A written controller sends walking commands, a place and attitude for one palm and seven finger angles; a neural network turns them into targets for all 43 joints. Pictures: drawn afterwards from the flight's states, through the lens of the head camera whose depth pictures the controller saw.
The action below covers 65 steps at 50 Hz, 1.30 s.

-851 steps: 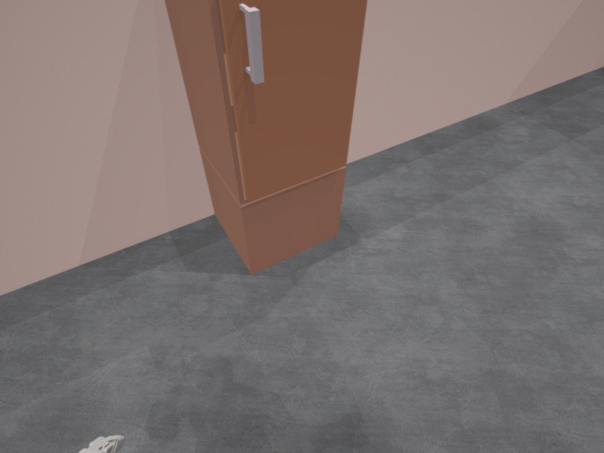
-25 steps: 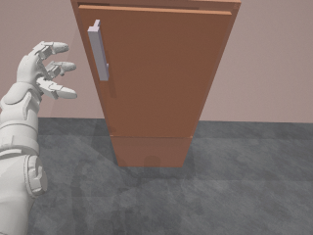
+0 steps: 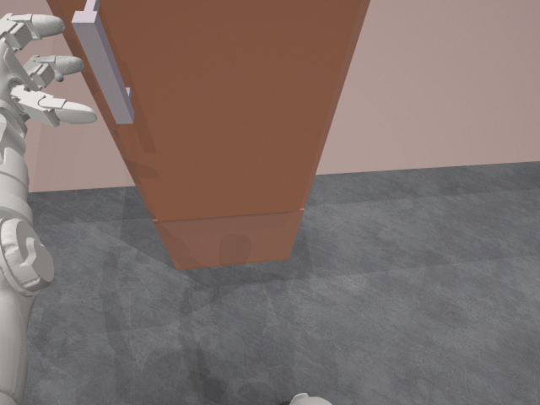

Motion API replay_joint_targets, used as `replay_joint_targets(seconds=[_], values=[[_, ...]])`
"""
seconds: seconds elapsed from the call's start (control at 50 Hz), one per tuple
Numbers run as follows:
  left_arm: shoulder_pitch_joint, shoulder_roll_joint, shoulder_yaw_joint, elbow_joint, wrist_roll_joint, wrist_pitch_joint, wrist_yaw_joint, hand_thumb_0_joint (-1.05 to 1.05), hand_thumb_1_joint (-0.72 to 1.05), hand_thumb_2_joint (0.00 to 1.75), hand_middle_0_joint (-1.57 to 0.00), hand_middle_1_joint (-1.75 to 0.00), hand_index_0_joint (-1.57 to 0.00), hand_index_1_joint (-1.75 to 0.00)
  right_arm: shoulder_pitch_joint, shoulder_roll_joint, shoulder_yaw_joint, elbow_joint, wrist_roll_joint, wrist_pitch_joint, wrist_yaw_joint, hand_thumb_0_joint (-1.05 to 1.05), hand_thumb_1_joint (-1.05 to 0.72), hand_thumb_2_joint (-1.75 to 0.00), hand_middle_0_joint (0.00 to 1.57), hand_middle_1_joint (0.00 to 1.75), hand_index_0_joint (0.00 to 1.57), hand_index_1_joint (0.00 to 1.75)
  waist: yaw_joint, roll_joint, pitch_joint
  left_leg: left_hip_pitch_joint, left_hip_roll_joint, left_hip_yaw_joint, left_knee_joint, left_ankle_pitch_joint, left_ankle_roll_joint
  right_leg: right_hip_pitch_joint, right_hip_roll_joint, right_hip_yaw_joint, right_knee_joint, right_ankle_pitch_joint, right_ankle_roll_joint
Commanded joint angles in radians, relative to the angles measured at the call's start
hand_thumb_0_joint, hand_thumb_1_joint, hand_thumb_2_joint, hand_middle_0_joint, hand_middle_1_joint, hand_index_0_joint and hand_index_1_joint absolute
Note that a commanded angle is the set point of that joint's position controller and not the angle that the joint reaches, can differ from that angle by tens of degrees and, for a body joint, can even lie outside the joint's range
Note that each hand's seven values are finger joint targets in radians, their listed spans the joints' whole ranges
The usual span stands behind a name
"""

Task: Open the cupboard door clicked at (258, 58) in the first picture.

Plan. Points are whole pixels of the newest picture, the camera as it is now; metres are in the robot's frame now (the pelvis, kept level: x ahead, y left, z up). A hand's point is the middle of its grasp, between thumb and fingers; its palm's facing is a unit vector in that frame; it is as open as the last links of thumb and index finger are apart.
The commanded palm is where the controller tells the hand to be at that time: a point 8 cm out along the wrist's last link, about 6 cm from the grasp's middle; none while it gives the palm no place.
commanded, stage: move the hooked fingers beside the handle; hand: left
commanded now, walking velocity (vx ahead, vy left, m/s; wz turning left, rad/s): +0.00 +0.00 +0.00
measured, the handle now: (110, 64) +0.56 +0.17 +0.17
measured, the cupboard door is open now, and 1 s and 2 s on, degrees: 0 0 0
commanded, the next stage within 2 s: none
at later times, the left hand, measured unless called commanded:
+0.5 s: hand (59, 104) +0.49 +0.23 +0.16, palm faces +0.02 -1.00 +0.03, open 14.0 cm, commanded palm +0.48 +0.28 +0.16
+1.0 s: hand (61, 87) +0.50 +0.22 +0.17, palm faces +0.01 -1.00 +0.02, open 14.0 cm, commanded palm +0.48 +0.27 +0.16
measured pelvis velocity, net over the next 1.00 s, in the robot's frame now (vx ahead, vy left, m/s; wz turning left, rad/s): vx -0.02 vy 0.00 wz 0.02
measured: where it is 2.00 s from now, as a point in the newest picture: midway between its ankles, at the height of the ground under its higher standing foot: outside the picture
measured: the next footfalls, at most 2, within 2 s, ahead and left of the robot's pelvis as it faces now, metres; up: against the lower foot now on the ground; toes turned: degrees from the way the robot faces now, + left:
none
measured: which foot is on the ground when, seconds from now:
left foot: down 0.00-1.00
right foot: down 0.00-1.00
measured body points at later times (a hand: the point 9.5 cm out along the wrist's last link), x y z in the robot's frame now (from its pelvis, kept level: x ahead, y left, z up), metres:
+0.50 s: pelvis +0.00 +0.01 +0.00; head +0.07 +0.02 +0.44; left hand +0.49 +0.28 +0.16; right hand +0.05 -0.26 -0.11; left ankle -0.01 +0.09 -0.72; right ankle -0.01 -0.12 -0.72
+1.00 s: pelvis -0.02 +0.00 +0.00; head +0.07 +0.02 +0.44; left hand +0.50 +0.27 +0.17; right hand -0.05 -0.28 -0.10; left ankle -0.01 +0.09 -0.72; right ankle -0.01 -0.12 -0.72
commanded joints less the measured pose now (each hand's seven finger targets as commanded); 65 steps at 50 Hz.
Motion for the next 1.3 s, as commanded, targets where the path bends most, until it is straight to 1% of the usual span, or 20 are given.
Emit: replay_joint_targets(seconds=[0.0,0.04,0.12,0.18,0.2,0.26,0.34,0.44,0.52,0.58,0.62,0.68,0.74,0.82,0.88,1.02,1.04,1.08,1.18,1.28], values=[[-0.337,0.301,0.04,-0.15,-0.022,0.002,-0.032,0.0,-0.5,0.3,-0.3,-1.2,-0.3,-1.2,0.115,-0.183,-0.064,-0.087,0.002,0.003,-0.011,0.0,-0.9,-0.9,0.2,0.3,0.2,0.3,0.05,0.032,-0.369,0.221,0.003,-0.032,-0.047,0.399,0.007,0.209,-0.005,-0.016,-0.046,0.41,-0.004],[-0.354,0.321,0.043,-0.189,-0.014,0.003,-0.029,0.0,-0.5,0.3,-0.3,-1.2,-0.3,-1.2,0.114,-0.182,-0.065,-0.096,0.002,0.011,-0.011,0.0,-0.9,-0.9,0.2,0.3,0.2,0.3,0.047,0.058,-0.339,0.211,0.002,-0.031,-0.052,0.378,0.008,0.197,-0.005,-0.015,-0.049,0.394,-0.005],[-0.443,0.274,0.023,-0.41,-0.036,-0.082,-0.018,0.0,-0.5,0.3,-0.3,-1.2,-0.3,-1.2,0.105,-0.167,-0.076,-0.094,-0.001,0.008,-0.007,0.0,-0.9,-0.9,0.2,0.3,0.2,0.3,0.038,0.189,-0.469,0.407,0.018,-0.056,-0.024,0.515,-0.01,0.142,0.006,-0.023,-0.035,0.406,-0.012],[-0.463,0.232,0.017,-0.449,-0.077,-0.097,-0.035,0.0,-0.5,0.3,-0.3,-1.2,-0.3,-1.2,0.101,-0.166,-0.081,-0.074,0.003,0.005,-0.004,0.0,-0.9,-0.9,0.2,0.3,0.2,0.3,0.029,0.185,-0.52,0.499,0.03,-0.077,-0.008,0.619,-0.017,0.127,0.013,-0.032,-0.03,0.429,-0.012],[-0.45,0.152,-0.036,-0.435,-0.089,-0.082,-0.045,0.0,-0.5,0.3,-0.3,-1.2,-0.3,-1.2,0.09,-0.157,-0.08,-0.07,0.006,0.003,-0.002,0.0,-0.9,-0.9,0.2,0.3,0.2,0.3,0.026,0.209,-0.497,0.515,0.03,-0.078,-0.008,0.637,-0.02,0.109,0.012,-0.036,-0.036,0.423,-0.012],[-0.376,0.097,-0.062,-0.353,-0.09,-0.013,-0.045,0.0,-0.5,0.3,-0.3,-1.2,-0.3,-1.2,0.089,-0.156,-0.078,-0.058,0.007,0.001,0.0,0.0,-0.9,-0.9,0.2,0.3,0.2,0.3,0.038,0.198,-0.42,0.489,0.028,-0.083,-0.011,0.664,-0.023,0.073,0.007,-0.051,-0.037,0.403,-0.016],[-0.31,0.072,-0.093,-0.22,-0.061,0.07,-0.005,0.0,-0.5,0.3,-0.3,-1.2,-0.3,-1.2,0.071,-0.158,-0.069,-0.079,0.008,0.012,0.002,0.0,-0.9,-0.9,0.2,0.3,0.2,0.3,0.029,0.046,-0.246,0.309,0.018,-0.068,-0.043,0.478,-0.009,0.072,-0.004,-0.052,-0.045,0.356,-0.01],[-0.423,0.185,-0.001,-0.347,-0.046,-0.023,0.051,0.0,-0.5,0.3,-0.3,-1.2,-0.3,-1.2,0.06,-0.158,-0.067,-0.108,-0.003,0.003,0.002,0.0,-0.9,-0.9,0.2,0.3,0.2,0.3,0.039,0.039,-0.398,0.339,0.012,-0.064,-0.028,0.472,-0.007,0.156,-0.008,-0.03,-0.02,0.392,-0.009],[-0.52,0.206,-0.006,-0.412,-0.032,-0.106,0.052,0.0,-0.5,0.3,-0.3,-1.2,-0.3,-1.2,0.042,-0.153,-0.062,-0.102,0.001,-0.005,0.002,0.0,-0.9,-0.9,0.2,0.3,0.2,0.3,0.033,0.117,-0.478,0.411,0.011,-0.079,-0.016,0.478,-0.014,0.146,-0.005,-0.025,-0.011,0.377,-0.011],[-0.508,0.197,-0.025,-0.329,-0.026,-0.09,0.034,0.0,-0.5,0.3,-0.3,-1.2,-0.3,-1.2,0.035,-0.156,-0.057,-0.086,0.008,-0.005,-0.004,0.0,-0.9,-0.9,0.2,0.3,0.2,0.3,0.024,0.158,-0.431,0.396,0.01,-0.079,-0.02,0.419,-0.014,0.109,-0.006,-0.027,-0.022,0.328,-0.014],[-0.482,0.117,-0.09,-0.232,-0.032,-0.043,0.016,0.0,-0.5,0.3,-0.3,-1.2,-0.3,-1.2,0.037,-0.157,-0.052,-0.076,0.011,-0.007,-0.008,0.0,-0.9,-0.9,0.2,0.3,0.2,0.3,0.006,0.14,-0.332,0.348,0.009,-0.082,-0.037,0.339,-0.013,0.057,-0.008,-0.035,-0.04,0.265,-0.015],[-0.435,0.164,-0.058,-0.157,-0.039,0.002,0.004,0.0,-0.5,0.3,-0.3,-1.2,-0.3,-1.2,0.057,-0.171,-0.051,-0.079,0.011,-0.007,-0.017,0.0,-0.9,-0.9,0.2,0.3,0.2,0.3,0.011,0.065,-0.302,0.276,0.008,-0.078,-0.05,0.292,-0.003,0.086,-0.013,-0.033,-0.048,0.251,-0.015],[-0.462,0.13,-0.094,-0.146,-0.044,0.014,-0.001,0.0,-0.5,0.3,-0.3,-1.2,-0.3,-1.2,0.066,-0.171,-0.047,-0.081,0.007,-0.013,-0.018,0.0,-0.9,-0.9,0.2,0.3,0.2,0.3,-0.008,0.047,-0.262,0.236,0.006,-0.073,-0.054,0.245,0.001,0.065,-0.013,-0.03,-0.056,0.216,-0.011],[-0.556,0.239,-0.018,-0.237,-0.039,-0.049,0.017,0.0,-0.5,0.3,-0.3,-1.2,-0.3,-1.2,0.089,-0.18,-0.056,-0.073,-0.001,-0.024,-0.019,0.0,-0.9,-0.9,0.2,0.3,0.2,0.3,-0.005,0.061,-0.365,0.261,0.009,-0.082,-0.044,0.24,0.001,0.091,-0.011,-0.017,-0.054,0.196,-0.008],[-0.597,0.264,0.004,-0.323,-0.027,-0.098,0.029,0.0,-0.5,0.3,-0.3,-1.2,-0.3,-1.2,0.095,-0.173,-0.062,-0.069,-0.005,-0.03,-0.01,0.0,-0.9,-0.9,0.2,0.3,0.2,0.3,0.009,0.169,-0.487,0.349,0.01,-0.087,-0.029,0.31,-0.009,0.099,-0.007,-0.018,-0.035,0.232,-0.01],[-0.427,0.315,0.035,-0.159,0.003,-0.02,0.028,0.0,-0.5,0.3,-0.3,-1.2,-0.3,-1.2,0.109,-0.181,-0.056,-0.083,0.0,-0.009,-0.007,0.0,-0.9,-0.9,0.2,0.3,0.2,0.3,0.033,0.086,-0.37,0.204,0.004,-0.059,-0.042,0.279,0.003,0.146,-0.007,-0.019,-0.039,0.263,-0.009],[-0.413,0.273,-0.003,-0.145,0.006,-0.008,0.023,0.0,-0.5,0.3,-0.3,-1.2,-0.3,-1.2,0.108,-0.178,-0.055,-0.087,0.002,-0.008,-0.006,0.0,-0.9,-0.9,0.2,0.3,0.2,0.3,0.022,0.087,-0.338,0.197,0.005,-0.054,-0.045,0.271,0.003,0.125,-0.008,-0.021,-0.043,0.257,-0.008],[-0.416,0.31,0.025,-0.207,0.006,-0.027,0.02,0.0,-0.5,0.3,-0.3,-1.2,-0.3,-1.2,0.113,-0.18,-0.06,-0.096,-0.001,-0.007,-0.007,0.0,-0.9,-0.9,0.2,0.3,0.2,0.3,0.034,0.093,-0.373,0.232,0.008,-0.057,-0.04,0.32,0.0,0.136,-0.004,-0.023,-0.035,0.289,-0.01],[-0.417,0.25,0.02,-0.354,-0.052,-0.086,-0.017,0.0,-0.5,0.3,-0.3,-1.2,-0.3,-1.2,0.104,-0.172,-0.069,-0.102,-0.001,-0.004,-0.001,0.0,-0.9,-0.9,0.2,0.3,0.2,0.3,0.041,0.14,-0.478,0.365,0.016,-0.061,-0.024,0.437,-0.009,0.149,0.009,-0.027,-0.026,0.357,-0.015],[-0.416,0.162,-0.057,-0.258,-0.063,-0.024,-0.038,0.0,-0.5,0.3,-0.3,-1.2,-0.3,-1.2,0.09,-0.17,-0.064,-0.076,0.009,0.0,-0.01,0.0,-0.9,-0.9,0.2,0.3,0.2,0.3,0.01,0.112,-0.318,0.317,0.018,-0.066,-0.041,0.362,-0.004,0.065,0.002,-0.038,-0.047,0.289,-0.012]])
